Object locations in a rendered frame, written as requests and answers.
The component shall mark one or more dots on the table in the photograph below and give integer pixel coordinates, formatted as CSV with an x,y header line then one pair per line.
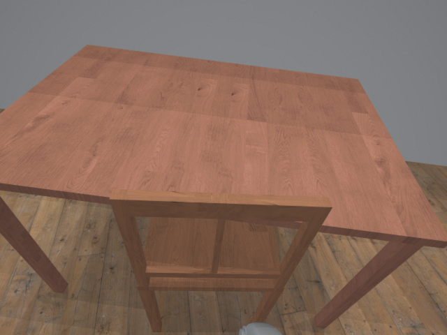
x,y
110,118

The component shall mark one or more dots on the chair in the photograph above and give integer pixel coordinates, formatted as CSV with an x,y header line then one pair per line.
x,y
192,247

